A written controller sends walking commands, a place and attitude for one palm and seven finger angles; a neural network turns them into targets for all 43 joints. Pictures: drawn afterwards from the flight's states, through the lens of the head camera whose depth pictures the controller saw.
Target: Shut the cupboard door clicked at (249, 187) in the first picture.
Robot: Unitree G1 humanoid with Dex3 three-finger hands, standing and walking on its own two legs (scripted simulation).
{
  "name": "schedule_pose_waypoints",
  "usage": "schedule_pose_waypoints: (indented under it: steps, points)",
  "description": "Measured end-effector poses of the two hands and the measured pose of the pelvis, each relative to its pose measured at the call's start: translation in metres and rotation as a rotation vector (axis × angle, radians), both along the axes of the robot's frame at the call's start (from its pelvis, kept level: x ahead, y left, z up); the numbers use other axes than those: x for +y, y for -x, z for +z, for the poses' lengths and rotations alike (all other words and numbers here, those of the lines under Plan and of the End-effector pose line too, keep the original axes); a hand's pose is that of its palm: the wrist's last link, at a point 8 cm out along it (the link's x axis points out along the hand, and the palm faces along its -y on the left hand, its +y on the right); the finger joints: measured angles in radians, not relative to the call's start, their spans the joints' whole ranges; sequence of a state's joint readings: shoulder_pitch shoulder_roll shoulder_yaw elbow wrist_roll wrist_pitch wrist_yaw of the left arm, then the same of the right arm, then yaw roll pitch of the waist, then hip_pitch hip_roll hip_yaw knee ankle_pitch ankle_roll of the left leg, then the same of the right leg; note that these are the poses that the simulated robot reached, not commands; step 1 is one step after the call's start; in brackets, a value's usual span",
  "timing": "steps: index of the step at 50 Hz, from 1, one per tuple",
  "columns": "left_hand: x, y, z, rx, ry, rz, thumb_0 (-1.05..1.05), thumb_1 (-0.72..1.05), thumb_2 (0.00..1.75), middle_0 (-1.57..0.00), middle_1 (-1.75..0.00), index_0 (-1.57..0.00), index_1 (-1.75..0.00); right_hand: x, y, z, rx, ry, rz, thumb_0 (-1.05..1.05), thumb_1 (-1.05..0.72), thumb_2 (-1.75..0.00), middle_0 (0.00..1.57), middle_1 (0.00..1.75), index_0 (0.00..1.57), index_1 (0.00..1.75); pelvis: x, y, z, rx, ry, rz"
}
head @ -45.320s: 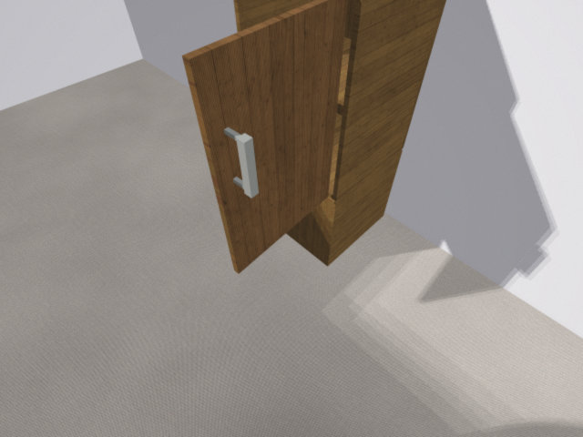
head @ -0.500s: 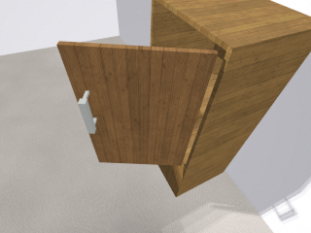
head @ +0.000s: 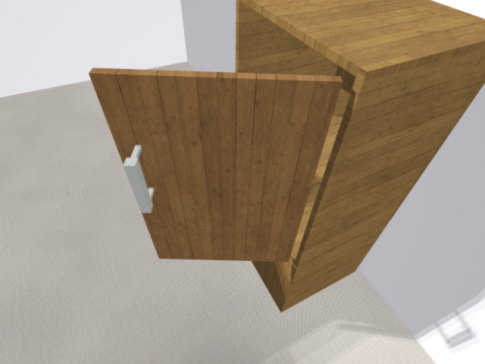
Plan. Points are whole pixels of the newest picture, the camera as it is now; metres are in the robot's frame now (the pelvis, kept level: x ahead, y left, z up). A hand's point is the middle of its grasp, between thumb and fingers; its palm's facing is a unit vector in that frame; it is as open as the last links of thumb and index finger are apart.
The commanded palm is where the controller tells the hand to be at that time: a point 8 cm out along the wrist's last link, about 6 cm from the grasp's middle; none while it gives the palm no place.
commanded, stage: look again from close up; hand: left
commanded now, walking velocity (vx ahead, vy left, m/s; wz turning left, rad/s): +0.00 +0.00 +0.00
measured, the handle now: (142, 179) +0.44 +0.23 +0.04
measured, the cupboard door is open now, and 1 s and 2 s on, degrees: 62 62 62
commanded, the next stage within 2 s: raise the hand and make a fist in 0.12 s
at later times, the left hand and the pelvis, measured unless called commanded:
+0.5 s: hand (142, 315) +0.19 +0.16 +0.02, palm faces +0.07 -1.00 +0.02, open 6.8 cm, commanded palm +0.10 +0.23 -0.05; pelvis -0.03 +0.01 -0.04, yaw +3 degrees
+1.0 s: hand (151, 323) +0.19 +0.16 -0.03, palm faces -0.03 -1.00 +0.01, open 4.4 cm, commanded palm +0.14 +0.23 -0.01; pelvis -0.01 -0.02 -0.07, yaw +3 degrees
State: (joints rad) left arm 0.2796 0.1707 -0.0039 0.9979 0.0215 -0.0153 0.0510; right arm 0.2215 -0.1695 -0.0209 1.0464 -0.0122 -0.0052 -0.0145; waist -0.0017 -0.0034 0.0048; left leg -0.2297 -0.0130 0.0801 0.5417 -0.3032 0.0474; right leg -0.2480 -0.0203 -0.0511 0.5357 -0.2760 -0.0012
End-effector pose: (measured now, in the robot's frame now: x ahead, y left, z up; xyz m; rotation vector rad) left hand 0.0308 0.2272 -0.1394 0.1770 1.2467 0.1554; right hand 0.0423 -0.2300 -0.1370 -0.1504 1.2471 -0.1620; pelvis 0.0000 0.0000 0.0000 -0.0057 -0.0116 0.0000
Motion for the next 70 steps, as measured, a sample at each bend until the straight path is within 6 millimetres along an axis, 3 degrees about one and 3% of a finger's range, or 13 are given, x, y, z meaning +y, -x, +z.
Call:
schedule_pose_waypoints:
  steps: [13, 17, 20, 23, 25, 28, 33, 37, 42, 48, 56, 65, 70]
  points:
    - [0.018, 0.004, 0.003, -0.008, 0.020, 0.052, 0.01, 0.91, 0.89, -0.21, -0.30, -0.20, -0.30, 0.013, -0.005, 0.008, -0.036, 0.021, 0.025, 0.00, -0.91, -0.90, 0.20, 0.30, 0.20, 0.30, 0.014, 0.010, 0.000, -0.008, 0.009, -0.004]
    - [0.034, -0.066, 0.080, -0.565, -0.042, 0.104, 0.02, 0.91, 0.89, -0.22, -0.31, -0.21, -0.31, 0.009, -0.023, 0.023, -0.294, 0.056, 0.056, 0.01, -0.91, -0.90, 0.20, 0.30, 0.20, 0.30, 0.013, 0.011, -0.008, 0.000, -0.016, 0.030]
    - [0.021, -0.112, 0.138, -0.930, -0.026, 0.068, 0.02, 0.92, 0.89, -0.23, -0.34, -0.23, -0.34, 0.007, -0.047, 0.028, -0.472, 0.036, 0.110, 0.01, -0.91, -0.90, 0.20, 0.30, 0.20, 0.30, 0.015, 0.016, -0.015, 0.017, -0.017, 0.069]
    - [0.001, -0.133, 0.164, -1.189, 0.068, -0.011, 0.01, 0.92, 0.89, -0.27, -0.38, -0.26, -0.38, 0.005, -0.072, 0.031, -0.597, 0.023, 0.143, 0.01, -0.90, -0.90, 0.20, 0.30, 0.20, 0.30, 0.014, 0.024, -0.027, 0.073, -0.006, 0.063]
    - [-0.011, -0.132, 0.158, -1.290, 0.143, -0.090, 0.01, 0.91, 0.89, -0.30, -0.41, -0.29, -0.41, 0.002, -0.085, 0.033, -0.646, 0.029, 0.163, 0.01, -0.90, -0.90, 0.20, 0.30, 0.20, 0.30, 0.008, 0.029, -0.038, 0.112, -0.010, 0.049]
    - [-0.018, -0.114, 0.119, -1.248, 0.210, -0.148, 0.00, 0.91, 0.89, -0.35, -0.46, -0.34, -0.46, -0.004, -0.104, 0.037, -0.684, 0.053, 0.206, 0.01, -0.90, -0.90, 0.20, 0.30, 0.21, 0.30, -0.002, 0.036, -0.056, 0.149, -0.013, 0.040]
    - [0.006, -0.062, 0.063, -1.021, 0.134, -0.015, 0.01, 0.90, 0.89, -0.44, -0.56, -0.43, -0.56, -0.011, -0.136, 0.032, -0.718, 0.092, 0.292, 0.01, -0.90, -0.90, 0.20, 0.30, 0.20, 0.30, -0.013, 0.036, -0.078, 0.207, 0.007, 0.059]
    - [0.023, -0.051, 0.097, -1.156, -0.012, 0.020, 0.02, 0.90, 0.89, -0.51, -0.63, -0.50, -0.63, -0.003, -0.156, 0.016, -0.733, 0.071, 0.340, 0.01, -0.90, -0.90, 0.20, 0.30, 0.20, 0.30, -0.016, 0.030, -0.088, 0.233, 0.035, 0.079]
    - [0.003, -0.095, 0.142, -1.396, 0.030, -0.155, 0.02, 0.91, 0.90, -0.59, -0.73, -0.59, -0.73, 0.014, -0.163, -0.007, -0.726, 0.000, 0.328, 0.01, -0.90, -0.90, 0.20, 0.30, 0.20, 0.30, -0.017, 0.027, -0.093, 0.247, 0.055, 0.089]
    - [-0.019, -0.143, 0.114, -1.089, 0.237, -0.227, 0.01, 0.90, 0.90, -0.70, -0.85, -0.70, -0.85, 0.014, -0.141, -0.013, -0.628, -0.051, 0.179, 0.01, -0.90, -0.90, 0.20, 0.30, 0.21, 0.30, -0.018, 0.015, -0.079, 0.257, 0.021, 0.060]
    - [0.024, -0.120, 0.150, -1.186, 0.009, -0.029, 0.02, 0.90, 0.89, -0.85, -1.01, -0.84, -1.01, -0.009, -0.123, 0.000, -0.534, 0.028, 0.152, 0.01, -0.90, -0.90, 0.20, 0.30, 0.21, 0.30, -0.016, -0.004, -0.063, 0.243, 0.018, 0.061]
    - [0.003, -0.131, 0.134, -1.159, 0.179, -0.192, 0.02, 0.91, 0.90, -1.02, -1.19, -1.01, -1.19, -0.012, -0.134, 0.008, -0.596, 0.076, 0.175, 0.01, -0.90, -0.90, 0.20, 0.30, 0.20, 0.30, -0.006, 0.006, -0.066, 0.242, 0.034, 0.064]
    - [0.019, -0.136, 0.164, -1.240, 0.096, -0.139, 0.02, 0.90, 0.89, -1.11, -1.29, -1.10, -1.29, 0.003, -0.138, 0.025, -0.651, 0.047, 0.153, 0.01, -0.90, -0.90, 0.20, 0.30, 0.20, 0.30, -0.002, 0.003, -0.057, 0.209, 0.032, 0.058]
